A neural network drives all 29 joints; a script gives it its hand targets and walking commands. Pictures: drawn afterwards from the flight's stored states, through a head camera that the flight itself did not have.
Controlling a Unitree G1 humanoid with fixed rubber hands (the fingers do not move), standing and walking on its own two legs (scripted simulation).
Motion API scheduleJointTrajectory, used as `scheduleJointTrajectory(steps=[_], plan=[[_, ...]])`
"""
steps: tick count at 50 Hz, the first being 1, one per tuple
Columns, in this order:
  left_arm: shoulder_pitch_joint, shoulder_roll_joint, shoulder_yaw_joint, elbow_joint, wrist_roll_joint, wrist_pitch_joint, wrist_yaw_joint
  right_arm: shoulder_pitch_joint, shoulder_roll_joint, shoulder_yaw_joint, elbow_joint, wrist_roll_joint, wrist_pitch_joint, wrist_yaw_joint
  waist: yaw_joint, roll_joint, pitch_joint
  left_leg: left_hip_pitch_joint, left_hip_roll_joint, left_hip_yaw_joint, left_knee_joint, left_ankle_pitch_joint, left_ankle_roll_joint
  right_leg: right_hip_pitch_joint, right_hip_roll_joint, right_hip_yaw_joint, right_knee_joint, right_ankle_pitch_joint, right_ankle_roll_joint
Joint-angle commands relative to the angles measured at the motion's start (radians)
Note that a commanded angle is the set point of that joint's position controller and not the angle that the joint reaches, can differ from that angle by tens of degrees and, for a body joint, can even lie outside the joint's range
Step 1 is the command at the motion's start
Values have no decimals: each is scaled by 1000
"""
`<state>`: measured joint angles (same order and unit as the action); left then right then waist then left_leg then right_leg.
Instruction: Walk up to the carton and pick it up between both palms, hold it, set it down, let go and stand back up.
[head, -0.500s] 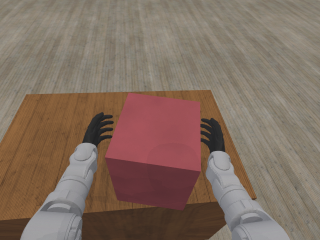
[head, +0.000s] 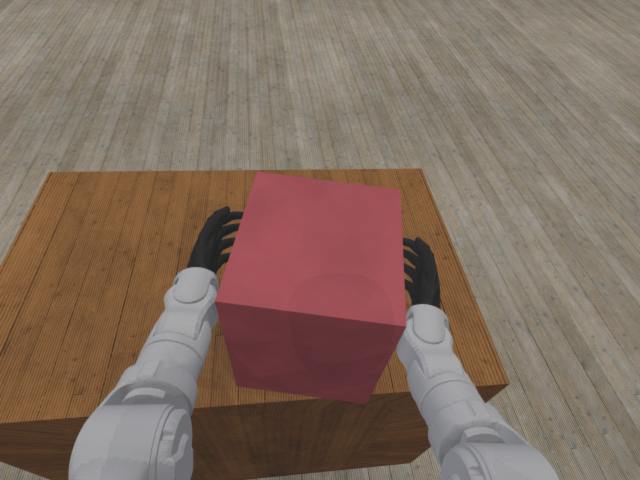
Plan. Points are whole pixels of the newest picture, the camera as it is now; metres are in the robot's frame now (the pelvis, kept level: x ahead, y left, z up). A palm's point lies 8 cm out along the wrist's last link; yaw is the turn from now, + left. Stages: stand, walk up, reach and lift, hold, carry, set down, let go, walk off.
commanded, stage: reach and lift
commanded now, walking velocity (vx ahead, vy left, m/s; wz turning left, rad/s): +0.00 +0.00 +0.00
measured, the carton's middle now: (314, 293) +0.39 -0.02 -0.01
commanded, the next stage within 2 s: none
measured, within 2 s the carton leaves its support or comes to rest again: leaves its support in 1.28 s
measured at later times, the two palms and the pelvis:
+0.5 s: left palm (204, 267) +0.40 +0.13 +0.04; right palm (422, 300) +0.35 -0.16 +0.03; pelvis +0.02 +0.00 +0.01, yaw +2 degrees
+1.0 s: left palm (205, 266) +0.41 +0.13 +0.04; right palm (421, 300) +0.35 -0.16 +0.03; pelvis +0.03 -0.01 +0.01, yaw +1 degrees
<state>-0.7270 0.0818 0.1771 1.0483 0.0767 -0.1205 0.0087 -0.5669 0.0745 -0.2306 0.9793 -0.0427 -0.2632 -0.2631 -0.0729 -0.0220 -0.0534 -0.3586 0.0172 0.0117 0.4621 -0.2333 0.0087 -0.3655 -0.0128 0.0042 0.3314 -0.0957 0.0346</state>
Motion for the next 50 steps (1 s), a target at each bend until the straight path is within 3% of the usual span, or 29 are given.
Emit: scheduleJointTrajectory(steps=[1, 4, 6, 8, 10, 11, 12, 16, 18, 20, 24, 25, 26, 27, 28, 31, 33, 34, 35, 36, 39, 41, 43, 44, 46, 47, 48, 49, 50], plan=[[-442, -220, -34, -134, 92, -72, -56, -428, 256, 84, -138, -109, -89, 61, 16, 103, -464, 168, -29, 58, -38, 299, -58, 272, 43, -82, 7, 180, -23], [-468, -560, -98, -107, 188, -115, -137, -479, 581, 152, -196, -248, -131, 158, 4, 88, -480, 215, -27, 52, -57, 333, -61, 321, 40, -93, -8, 201, -25], [-395, -679, -162, -70, 230, -128, -162, -457, 662, 230, -184, -258, -164, 184, 4, 81, -479, 239, -33, 51, -60, 423, -72, 386, 51, -101, -23, 305, -25], [-357, -654, -122, -19, 268, -137, -179, -424, 645, 224, -124, -279, -167, 193, 0, 82, -396, 189, -34, 45, -88, 372, -61, 424, 41, -90, -39, 298, -25], [-324, -671, -112, 6, 282, -128, -188, -416, 620, 187, -86, -302, -175, 192, -31, 51, -317, 177, -27, 37, -106, 350, -61, 415, 46, -111, -58, 268, -20], [-314, -637, -74, 24, 300, -128, -192, -412, 628, 188, -85, -315, -174, 194, -1, 12, -290, 133, -31, 47, -125, 286, -45, 455, 36, -93, -61, 255, -16], [-316, -662, -61, 42, 306, -124, -201, -412, 622, 186, -71, -323, -173, 190, -13, 3, -251, 114, -30, 46, -135, 257, -39, 473, 34, -88, -67, 233, -20], [-325, -625, -38, 22, 336, -94, -206, -415, 606, 140, -19, -325, -178, 196, -2, 46, -162, 119, -21, 57, -173, 187, -46, 457, 34, -84, -101, 151, -34], [-296, -673, -71, -25, 343, -87, -201, -353, 613, 136, 14, -333, -195, 191, -8, 68, -194, 166, -23, 74, -165, 266, -57, 434, 43, -102, -112, 194, -41], [-269, -664, -89, -43, 325, -93, -193, -362, 618, 179, -34, -333, -213, 187, 14, 64, -265, 173, -25, 77, -149, 331, -66, 443, 45, -101, -106, 260, -38], [-289, -697, -133, -101, 322, -84, -171, -411, 598, 147, -35, -311, -246, 183, -9, 126, -336, 219, -13, 69, -130, 388, -91, 409, 52, -119, -121, 253, -50], [-272, -678, -135, -93, 317, -91, -169, -398, 573, 158, -25, -305, -253, 179, -7, 110, -321, 253, -6, 78, -126, 419, -93, 393, 57, -118, -122, 265, -45], [-246, -686, -115, -76, 331, -81, -168, -392, 583, 168, -35, -308, -254, 178, 5, 116, -317, 253, -13, 85, -131, 423, -91, 395, 56, -111, -128, 287, -51], [-223, -674, -122, -92, 332, -85, -174, -339, 604, 189, -24, -320, -258, 170, -6, 74, -319, 219, -23, 90, -122, 421, -82, 436, 50, -104, -121, 338, -38], [-227, -655, -93, -82, 333, -91, -176, -350, 596, 200, -45, -307, -256, 170, 26, 58, -312, 202, -24, 86, -132, 412, -73, 461, 44, -97, -112, 348, -37], [-228, -651, -78, -60, 333, -93, -190, -368, 606, 219, -63, -298, -261, 159, 8, 7, -272, 170, -26, 89, -156, 337, -54, 485, 42, -94, -105, 329, -27], [-251, -644, -90, -77, 326, -96, -187, -369, 576, 190, -38, -301, -259, 161, 7, 40, -250, 180, -19, 91, -164, 344, -62, 464, 49, -106, -111, 292, -33], [-224, -659, -101, -81, 325, -83, -189, -349, 584, 201, -32, -296, -260, 156, -5, 16, -243, 192, -17, 89, -160, 350, -62, 454, 48, -105, -119, 304, -38], [-260, -639, -79, -91, 325, -88, -190, -364, 580, 213, -48, -299, -252, 160, 21, 7, -222, 187, -17, 95, -171, 322, -52, 451, 45, -100, -121, 259, -38], [-223, -631, -77, -110, 324, -85, -188, -306, 599, 232, -37, -286, -250, 154, 19, 22, -238, 179, -29, 101, -174, 339, -51, 479, 34, -98, -118, 311, -31], [-266, -651, -94, -127, 322, -78, -193, -365, 588, 185, -31, -295, -262, 150, -16, 43, -255, 182, -28, 96, -171, 321, -59, 456, 34, -106, -119, 289, -31], [-211, -639, -76, -103, 342, -63, -193, -331, 573, 209, -27, -290, -259, 143, 11, 32, -226, 192, -27, 97, -176, 319, -54, 444, 37, -104, -130, 271, -36], [-202, -650, -94, -115, 333, -68, -187, -330, 568, 212, -22, -284, -267, 145, 8, 12, -240, 223, -24, 101, -168, 357, -56, 419, 49, -109, -133, 275, -35], [-235, -651, -97, -117, 346, -66, -188, -376, 583, 209, -44, -274, -269, 149, 15, 45, -301, 207, -20, 102, -169, 345, -58, 436, 42, -106, -122, 276, -37], [-251, -684, -139, -147, 332, -61, -177, -377, 566, 197, -31, -271, -274, 148, -15, 77, -286, 240, -13, 85, -163, 364, -71, 385, 53, -123, -138, 232, -44], [-212, -666, -123, -147, 334, -61, -176, -336, 558, 203, -22, -269, -275, 144, 9, 60, -256, 257, -13, 100, -160, 395, -69, 367, 57, -123, -148, 241, -47], [-248, -680, -134, -139, 316, -63, -178, -379, 569, 184, -38, -287, -276, 146, -18, 53, -276, 258, -12, 97, -161, 371, -69, 375, 62, -128, -150, 233, -49], [-234, -657, -113, -118, 343, -60, -178, -376, 554, 191, -37, -282, -281, 147, -5, 34, -263, 232, -16, 94, -171, 339, -60, 401, 51, -115, -148, 230, -47], [-247, -675, -145, -158, 321, -65, -174, -365, 573, 207, -60, -267, -296, 140, -11, 70, -309, 233, -19, 100, -157, 394, -68, 424, 44, -116, -124, 303, -41]])
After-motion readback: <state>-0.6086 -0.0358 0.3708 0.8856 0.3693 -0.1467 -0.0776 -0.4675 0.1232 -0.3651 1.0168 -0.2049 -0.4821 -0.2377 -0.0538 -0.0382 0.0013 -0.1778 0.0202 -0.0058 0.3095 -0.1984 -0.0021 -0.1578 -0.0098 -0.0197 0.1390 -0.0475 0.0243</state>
